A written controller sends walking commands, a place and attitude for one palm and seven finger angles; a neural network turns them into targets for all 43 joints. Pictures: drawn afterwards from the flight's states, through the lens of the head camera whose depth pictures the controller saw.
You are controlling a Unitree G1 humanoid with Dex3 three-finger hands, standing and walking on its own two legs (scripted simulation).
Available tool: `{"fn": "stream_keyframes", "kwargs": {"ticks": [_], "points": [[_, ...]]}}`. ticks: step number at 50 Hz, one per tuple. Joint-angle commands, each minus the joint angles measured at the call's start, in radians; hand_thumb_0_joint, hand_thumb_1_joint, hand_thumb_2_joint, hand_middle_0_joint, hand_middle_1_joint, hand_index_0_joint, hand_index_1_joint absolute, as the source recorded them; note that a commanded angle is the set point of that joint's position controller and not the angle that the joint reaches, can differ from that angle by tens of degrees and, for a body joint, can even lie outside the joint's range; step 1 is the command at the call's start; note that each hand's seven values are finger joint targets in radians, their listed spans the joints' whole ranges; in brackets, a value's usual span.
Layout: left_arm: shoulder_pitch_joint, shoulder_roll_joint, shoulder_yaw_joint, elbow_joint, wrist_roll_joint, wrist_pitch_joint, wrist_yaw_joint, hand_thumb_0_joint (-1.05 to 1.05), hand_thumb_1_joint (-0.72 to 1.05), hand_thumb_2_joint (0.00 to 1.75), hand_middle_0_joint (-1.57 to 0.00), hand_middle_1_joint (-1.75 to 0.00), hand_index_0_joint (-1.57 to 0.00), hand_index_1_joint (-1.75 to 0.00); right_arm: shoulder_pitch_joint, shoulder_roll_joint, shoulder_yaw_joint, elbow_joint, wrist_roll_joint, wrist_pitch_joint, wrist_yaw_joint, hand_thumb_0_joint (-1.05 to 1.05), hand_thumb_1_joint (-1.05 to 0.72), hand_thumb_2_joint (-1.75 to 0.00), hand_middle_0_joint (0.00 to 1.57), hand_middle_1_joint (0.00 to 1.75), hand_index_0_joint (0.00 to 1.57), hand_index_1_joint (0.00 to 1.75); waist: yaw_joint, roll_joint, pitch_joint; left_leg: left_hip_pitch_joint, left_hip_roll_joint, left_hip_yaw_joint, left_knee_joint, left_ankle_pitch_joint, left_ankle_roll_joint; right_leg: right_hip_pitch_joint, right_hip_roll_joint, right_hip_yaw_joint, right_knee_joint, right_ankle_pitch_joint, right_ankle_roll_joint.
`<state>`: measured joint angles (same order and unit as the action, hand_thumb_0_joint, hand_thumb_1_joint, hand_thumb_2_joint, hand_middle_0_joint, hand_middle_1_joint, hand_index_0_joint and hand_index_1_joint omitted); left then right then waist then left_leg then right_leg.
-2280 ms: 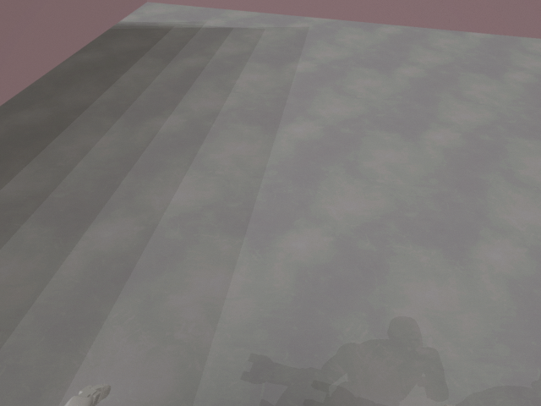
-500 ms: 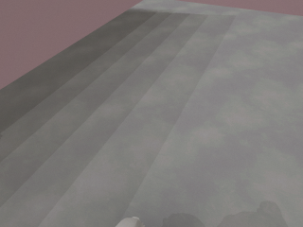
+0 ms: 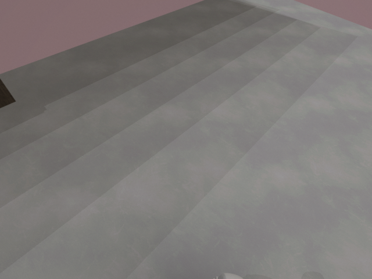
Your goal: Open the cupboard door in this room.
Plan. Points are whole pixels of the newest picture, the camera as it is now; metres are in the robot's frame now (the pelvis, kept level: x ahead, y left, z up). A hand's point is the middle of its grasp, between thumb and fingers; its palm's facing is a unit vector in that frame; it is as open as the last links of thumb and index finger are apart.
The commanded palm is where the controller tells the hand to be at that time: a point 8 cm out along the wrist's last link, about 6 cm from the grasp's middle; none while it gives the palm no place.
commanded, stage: turn or walk to find it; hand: left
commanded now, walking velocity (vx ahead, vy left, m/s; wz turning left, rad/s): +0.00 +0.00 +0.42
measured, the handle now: out of the picture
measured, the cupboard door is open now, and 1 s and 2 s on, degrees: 0 0 0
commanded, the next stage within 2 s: stand and wait in 0.54 s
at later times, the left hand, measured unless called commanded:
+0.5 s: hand out of the picture +0.01 +0.16 -0.15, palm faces +0.24 -0.93 -0.27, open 7.4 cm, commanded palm none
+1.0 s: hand out of the picture -0.14 +0.20 -0.18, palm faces +0.38 -0.90 -0.20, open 7.4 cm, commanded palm none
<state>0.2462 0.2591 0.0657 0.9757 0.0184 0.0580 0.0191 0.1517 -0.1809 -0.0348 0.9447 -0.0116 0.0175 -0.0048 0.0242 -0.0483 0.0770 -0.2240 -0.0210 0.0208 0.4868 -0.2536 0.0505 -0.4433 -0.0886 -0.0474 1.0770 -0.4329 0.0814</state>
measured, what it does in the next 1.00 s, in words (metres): steps on the spot, turning left: right foot, then left foot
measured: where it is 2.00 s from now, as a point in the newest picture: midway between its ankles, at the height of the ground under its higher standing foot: outside the picture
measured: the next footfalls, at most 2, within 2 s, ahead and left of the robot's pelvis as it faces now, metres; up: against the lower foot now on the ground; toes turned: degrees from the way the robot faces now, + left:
right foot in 0.28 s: +0.03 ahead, -0.14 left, +0.00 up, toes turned +3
left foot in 0.72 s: -0.06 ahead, +0.10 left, +0.00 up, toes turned +21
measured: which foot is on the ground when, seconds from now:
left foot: down 0.00-0.28, up 0.30-0.70, down 0.72-1.00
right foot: up 0.00-0.26, down 0.28-0.74, up 0.76-1.00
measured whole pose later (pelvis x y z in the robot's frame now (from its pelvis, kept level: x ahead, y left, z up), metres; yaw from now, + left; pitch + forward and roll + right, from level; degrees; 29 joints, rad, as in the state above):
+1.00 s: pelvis -0.08 +0.01 +0.00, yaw +18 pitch -2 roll -1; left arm 0.28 0.21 0.05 1.07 0.02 0.06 0.03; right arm 0.16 -0.14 -0.03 1.01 -0.01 0.01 -0.03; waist 0.03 -0.05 0.03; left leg -0.17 -0.03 0.07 0.41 -0.22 0.07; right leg -0.34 -0.09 -0.03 0.93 -0.41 0.07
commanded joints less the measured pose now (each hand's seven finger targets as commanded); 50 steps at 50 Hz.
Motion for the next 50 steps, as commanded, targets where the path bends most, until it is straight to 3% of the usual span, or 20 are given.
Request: {"fn": "stream_keyframes", "kwargs": {"ticks": [1, 8, 10, 12, 13, 14, 15, 16, 18, 20, 26, 31, 34, 35, 36, 37, 38, 39, 43, 50], "points": [[-0.02, 0.055, 0.013, -0.088, -0.001, -0.022, -0.002, 0.0, 0.9, 0.9, -0.2, -0.3, -0.2, -0.3, 0.08, -0.211, -0.055, -0.038, -0.004, -0.015, -0.019, 0.0, -0.9, -0.9, 0.2, 0.3, 0.2, 0.3, -0.045, 0.166, -0.11, 0.142, 0.248, -0.235, -0.149, 0.481, 0.119, -0.071, -0.003, 0.024, -0.043, 0.028, 0.008], [-0.06, 0.03, 0.008, -0.125, -0.008, -0.025, 0.005, 0.0, 0.9, 0.9, -0.2, -0.3, -0.2, -0.3, 0.072, -0.22, -0.067, -0.048, -0.017, 0.0, -0.012, 0.0, -0.9, -0.9, 0.2, 0.3, 0.2, 0.3, -0.049, 0.18, -0.08, 0.023, 0.242, -0.349, -0.151, 0.346, 0.132, 0.076, 0.04, 0.02, -0.302, -0.007, -0.011], [-0.011, 0.031, 0.01, -0.117, -0.011, -0.031, 0.008, 0.0, 0.9, 0.9, -0.2, -0.3, -0.2, -0.3, 0.052, -0.224, -0.072, -0.056, -0.016, 0.003, -0.008, 0.0, -0.9, -0.9, 0.2, 0.3, 0.2, 0.3, -0.024, 0.185, -0.096, -0.018, 0.221, -0.353, -0.119, 0.331, 0.115, 0.159, 0.057, 0.013, -0.417, 0.054, -0.019], [0.034, 0.047, 0.016, -0.111, -0.009, -0.045, 0.012, 0.0, 0.9, 0.9, -0.2, -0.3, -0.2, -0.3, 0.047, -0.205, -0.072, -0.06, -0.008, 0.004, -0.004, 0.0, -0.9, -0.9, 0.2, 0.3, 0.2, 0.3, 0.004, 0.136, -0.115, -0.122, 0.17, -0.331, -0.046, 0.252, 0.064, 0.328, 0.047, 0.012, -0.633, 0.212, -0.024], [0.055, 0.097, 0.024, -0.112, 0.0, -0.056, 0.017, 0.0, 0.9, 0.9, -0.2, -0.3, -0.2, -0.3, 0.064, -0.165, -0.068, -0.065, 0.001, 0.003, 0.002, 0.0, -0.9, -0.9, 0.2, 0.3, 0.2, 0.3, 0.011, 0.007, -0.138, -0.222, 0.1, -0.266, 0.061, 0.111, 0.008, 0.442, -0.063, 0.114, -0.746, 0.23, -0.051], [0.062, 0.192, 0.043, -0.12, 0.014, -0.065, 0.023, 0.0, 0.9, 0.9, -0.2, -0.3, -0.2, -0.3, 0.077, -0.098, -0.056, -0.089, 0.003, 0.002, 0.005, 0.0, -0.9, -0.9, 0.2, 0.3, 0.2, 0.3, 0.014, -0.28, -0.133, -0.382, -0.05, -0.081, 0.298, -0.22, -0.069, 0.494, -0.324, 0.382, -0.804, 0.312, -0.155], [0.06, 0.2, 0.038, -0.133, 0.004, -0.058, 0.022, 0.0, 0.9, 0.9, -0.2, -0.3, -0.2, -0.3, 0.046, -0.149, -0.073, -0.093, -0.009, 0.013, 0.001, 0.0, -0.9, -0.9, 0.2, 0.3, 0.2, 0.3, 0.031, -0.217, -0.113, -0.346, -0.026, -0.095, 0.492, -0.326, -0.071, 0.334, -0.402, 0.389, -0.816, 0.338, -0.231], [-0.001, 0.153, 0.037, -0.142, 0.003, -0.058, 0.028, 0.0, 0.9, 0.9, -0.2, -0.3, -0.2, -0.3, 0.046, -0.16, -0.078, -0.08, -0.012, 0.026, 0.006, 0.0, -0.9, -0.9, 0.2, 0.3, 0.2, 0.3, 0.001, -0.164, -0.086, -0.332, -0.002, -0.124, 0.601, -0.268, -0.07, 0.265, -0.352, 0.323, -0.833, 0.277, -0.242], [-0.088, 0.113, 0.019, -0.161, 0.001, -0.059, 0.021, 0.0, 0.9, 0.9, -0.2, -0.3, -0.2, -0.3, 0.086, -0.141, -0.078, -0.03, -0.014, 0.04, 0.018, 0.0, -0.9, -0.9, 0.2, 0.3, 0.2, 0.3, -0.047, -0.091, -0.015, -0.324, 0.021, -0.093, 0.718, -0.15, -0.083, 0.191, -0.24, 0.19, -0.824, 0.216, -0.198], [-0.081, 0.085, 0.009, -0.158, 0.0, -0.067, 0.017, 0.0, 0.9, 0.9, -0.2, -0.3, -0.2, -0.3, 0.12, -0.123, -0.073, -0.013, -0.015, 0.041, 0.023, 0.0, -0.9, -0.9, 0.2, 0.3, 0.2, 0.3, -0.052, -0.09, -0.024, -0.328, 0.029, -0.062, 0.737, -0.089, -0.1, 0.218, -0.195, 0.09, -0.799, 0.28, -0.178], [0.015, 0.101, 0.016, -0.116, 0.009, -0.065, 0.02, 0.0, 0.9, 0.9, -0.2, -0.3, -0.2, -0.3, 0.048, -0.117, -0.064, -0.02, -0.011, 0.046, 0.022, 0.0, -0.9, -0.9, 0.2, 0.3, 0.2, 0.3, -0.007, -0.115, -0.016, -0.315, 0.062, -0.023, 0.595, -0.13, -0.123, 0.277, -0.236, 0.063, -0.797, 0.309, -0.204], [0.072, 0.134, 0.028, -0.069, 0.019, -0.064, 0.019, 0.0, 0.9, 0.9, -0.2, -0.3, -0.2, -0.3, 0.012, -0.078, -0.038, -0.023, 0.002, 0.022, 0.013, 0.0, -0.9, -0.9, 0.2, 0.3, 0.2, 0.3, 0.026, -0.142, -0.084, -0.186, 0.052, 0.03, 0.282, -0.228, -0.105, 0.353, -0.263, 0.059, -0.702, 0.561, -0.238], [0.05, 0.129, 0.022, -0.041, 0.007, -0.059, 0.018, 0.0, 0.9, 0.9, -0.2, -0.3, -0.2, -0.3, 0.108, -0.078, -0.028, 0.018, 0.003, 0.004, 0.003, 0.0, -0.9, -0.9, 0.2, 0.3, 0.2, 0.3, -0.023, -0.122, -0.139, 0.015, 0.033, 0.061, 0.006, -0.014, -0.091, 0.303, -0.212, 0.001, -0.6, 0.577, -0.172], [0.048, 0.099, 0.015, -0.036, -0.003, -0.053, 0.017, 0.0, 0.9, 0.9, -0.2, -0.3, -0.2, -0.3, 0.143, -0.108, -0.032, 0.033, 0.002, -0.006, 0.002, 0.0, -0.9, -0.9, 0.2, 0.3, 0.2, 0.3, -0.042, -0.023, -0.157, 0.135, 0.068, 0.025, -0.108, 0.119, -0.078, 0.228, -0.166, -0.039, -0.52, 0.481, -0.123], [0.079, 0.037, 0.002, -0.049, -0.009, -0.046, 0.015, 0.0, 0.9, 0.9, -0.2, -0.3, -0.2, -0.3, 0.161, -0.185, -0.048, 0.031, -0.004, -0.018, -0.001, 0.0, -0.9, -0.9, 0.2, 0.3, 0.2, 0.3, -0.042, 0.223, -0.187, 0.252, 0.264, -0.2, -0.156, 0.32, -0.02, 0.06, -0.065, -0.097, -0.374, 0.191, -0.062], [0.061, -0.002, -0.015, -0.058, -0.007, -0.039, 0.016, 0.0, 0.9, 0.9, -0.2, -0.3, -0.2, -0.3, 0.153, -0.232, -0.053, 0.03, -0.004, -0.013, -0.011, 0.0, -0.9, -0.9, 0.2, 0.3, 0.2, 0.3, -0.043, 0.357, -0.133, 0.196, 0.392, -0.309, -0.172, 0.567, 0.071, -0.017, -0.009, -0.067, -0.255, -0.155, -0.029], [0.035, 0.013, -0.015, -0.046, -0.002, -0.03, 0.019, 0.0, 0.9, 0.9, -0.2, -0.3, -0.2, -0.3, 0.137, -0.219, -0.047, 0.032, -0.01, -0.009, -0.018, 0.0, -0.9, -0.9, 0.2, 0.3, 0.2, 0.3, -0.052, 0.249, -0.106, 0.116, 0.397, -0.254, -0.167, 0.547, 0.114, 0.027, -0.014, -0.007, -0.16, -0.157, -0.04], [0.018, 0.005, -0.012, -0.018, 0.002, -0.019, 0.022, 0.0, 0.9, 0.9, -0.2, -0.3, -0.2, -0.3, 0.105, -0.179, -0.034, 0.04, -0.01, -0.019, -0.031, 0.0, -0.9, -0.9, 0.2, 0.3, 0.2, 0.3, -0.041, 0.305, -0.078, 0.057, 0.339, -0.214, -0.202, 0.513, 0.086, 0.041, -0.019, 0.041, -0.136, -0.113, -0.035], [0.066, -0.001, -0.014, 0.046, 0.001, -0.019, 0.006, 0.0, 0.9, 0.9, -0.2, -0.3, -0.2, -0.3, 0.044, -0.142, -0.016, 0.034, -0.002, -0.023, -0.037, 0.0, -0.9, -0.9, 0.2, 0.3, 0.2, 0.3, -0.01, 0.184, -0.014, 0.05, 0.258, -0.124, -0.209, 0.446, 0.077, 0.03, -0.006, 0.034, -0.087, 0.026, -0.028], [0.003, 0.003, -0.006, 0.015, 0.001, -0.016, 0.01, 0.0, 0.9, 0.9, -0.2, -0.3, -0.2, -0.3, 0.103, -0.161, -0.04, 0.042, -0.005, -0.014, -0.031, 0.0, -0.9, -0.9, 0.2, 0.3, 0.2, 0.3, -0.047, 0.156, -0.049, 0.122, 0.278, -0.228, -0.212, 0.372, 0.122, 0.005, -0.005, 0.023, -0.177, -0.012, -0.007]]}}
